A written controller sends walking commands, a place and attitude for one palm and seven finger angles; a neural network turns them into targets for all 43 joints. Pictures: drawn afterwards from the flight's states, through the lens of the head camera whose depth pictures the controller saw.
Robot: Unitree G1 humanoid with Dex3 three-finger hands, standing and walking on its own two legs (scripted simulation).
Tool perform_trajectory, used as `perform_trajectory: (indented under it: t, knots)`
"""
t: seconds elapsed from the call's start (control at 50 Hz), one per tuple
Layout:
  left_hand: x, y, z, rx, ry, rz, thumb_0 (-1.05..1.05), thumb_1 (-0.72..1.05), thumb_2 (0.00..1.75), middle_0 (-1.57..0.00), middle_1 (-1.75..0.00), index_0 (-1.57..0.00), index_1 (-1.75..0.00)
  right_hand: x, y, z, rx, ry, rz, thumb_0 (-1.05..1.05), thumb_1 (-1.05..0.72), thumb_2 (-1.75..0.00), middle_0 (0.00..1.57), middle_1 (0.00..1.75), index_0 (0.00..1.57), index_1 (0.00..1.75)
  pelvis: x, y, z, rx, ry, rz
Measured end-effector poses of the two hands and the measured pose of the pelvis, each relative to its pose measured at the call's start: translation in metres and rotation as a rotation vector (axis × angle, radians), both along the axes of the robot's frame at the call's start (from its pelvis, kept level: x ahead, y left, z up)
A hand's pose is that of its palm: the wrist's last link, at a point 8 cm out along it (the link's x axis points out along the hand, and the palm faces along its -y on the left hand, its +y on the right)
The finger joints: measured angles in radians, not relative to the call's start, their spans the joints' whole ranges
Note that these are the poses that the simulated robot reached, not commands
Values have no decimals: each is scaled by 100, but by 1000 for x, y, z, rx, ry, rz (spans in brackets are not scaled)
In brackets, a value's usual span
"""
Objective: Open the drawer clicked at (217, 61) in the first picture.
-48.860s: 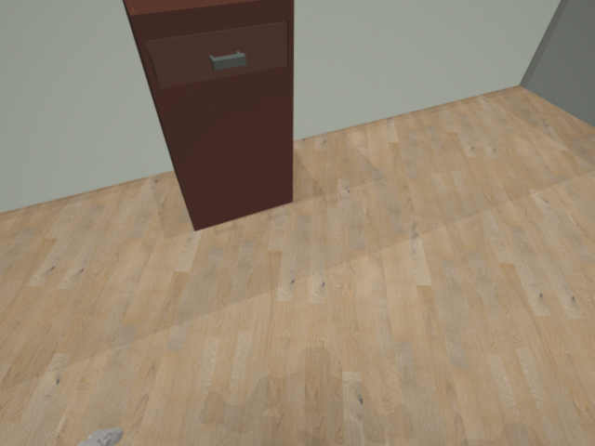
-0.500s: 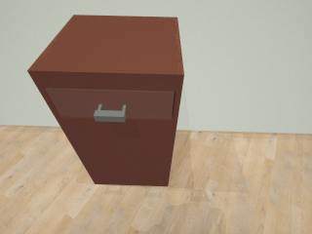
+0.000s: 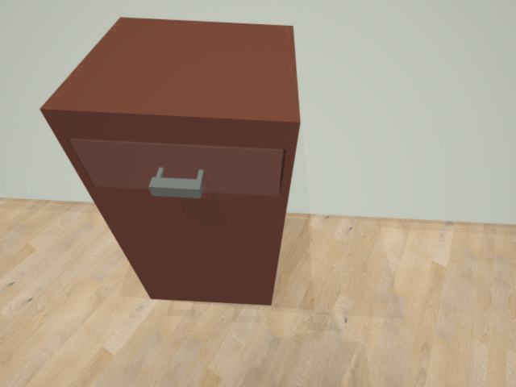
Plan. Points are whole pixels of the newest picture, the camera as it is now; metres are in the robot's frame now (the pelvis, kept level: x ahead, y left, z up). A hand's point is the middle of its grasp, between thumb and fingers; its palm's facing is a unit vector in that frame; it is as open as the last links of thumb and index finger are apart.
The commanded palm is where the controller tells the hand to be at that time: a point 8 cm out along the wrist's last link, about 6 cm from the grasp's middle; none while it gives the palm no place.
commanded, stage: look again from close up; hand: left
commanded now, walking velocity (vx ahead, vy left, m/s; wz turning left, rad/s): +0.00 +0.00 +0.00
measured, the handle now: (178, 180) +0.51 +0.21 -0.02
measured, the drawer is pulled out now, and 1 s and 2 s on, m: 0.00 0.00 0.00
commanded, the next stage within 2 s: raise the hand with hooked fingers in 0.28 s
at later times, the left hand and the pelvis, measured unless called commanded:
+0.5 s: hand out of the picture +0.08 +0.19 -0.12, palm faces -0.02 -0.89 -0.46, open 7.3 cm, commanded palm +0.10 +0.21 -0.05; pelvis +0.00 -0.01 +0.00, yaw +0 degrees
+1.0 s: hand (127, 366) +0.15 +0.20 -0.03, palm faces +0.13 -0.04 -0.99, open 9.7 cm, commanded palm +0.15 +0.20 +0.02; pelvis -0.07 -0.05 -0.05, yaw +1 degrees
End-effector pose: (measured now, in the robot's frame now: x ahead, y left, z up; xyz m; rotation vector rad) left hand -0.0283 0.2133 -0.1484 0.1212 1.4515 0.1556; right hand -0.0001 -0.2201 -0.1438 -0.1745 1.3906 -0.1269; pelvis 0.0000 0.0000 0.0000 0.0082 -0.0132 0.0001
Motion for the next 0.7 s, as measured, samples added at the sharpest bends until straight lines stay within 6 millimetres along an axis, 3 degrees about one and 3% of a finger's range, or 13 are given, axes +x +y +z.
perform_trajectory:
  t: [0.4,0.44,0.5,0.54,0.62,0.66,0.7]
  knots:
    - [14,-15,-1,0,-30,3,1,91,90,-20,-30,-20,-30,-5,-7,-1,10,37,-8,0,-91,-90,20,30,20,30,5,-13,0,-4,16,11]
    - [38,-4,17,79,-135,-105,3,93,90,-20,-30,-20,-31,4,-15,3,-17,-58,-12,1,-93,-90,21,30,20,30,3,-12,-1,-4,23,-14]
    - [96,21,70,296,-431,-197,5,94,89,-21,-32,-21,-32,30,-28,6,-48,-279,-40,2,-93,-90,21,30,21,30,-3,-12,-4,24,41,-7]
    - [138,25,109,445,-602,-328,5,91,88,-21,-33,-21,-33,54,-35,6,-43,-402,-20,2,-93,-90,21,30,20,30,-9,-13,-8,30,64,3]
    - [201,3,171,759,-877,-656,4,83,86,-21,-37,-20,-37,105,-47,14,-27,-592,46,1,-92,-90,20,30,20,30,-24,-16,-15,26,123,-6]
    - [211,-17,179,862,-956,-783,3,79,84,-20,-39,-20,-39,126,-52,22,-18,-645,65,1,-92,-90,20,30,20,30,-32,-20,-20,34,150,-29]
    - [206,-36,173,896,-991,-882,2,74,82,-20,-42,-20,-42,142,-56,31,-7,-670,88,1,-91,-90,20,30,20,30,-38,-26,-24,47,171,-55]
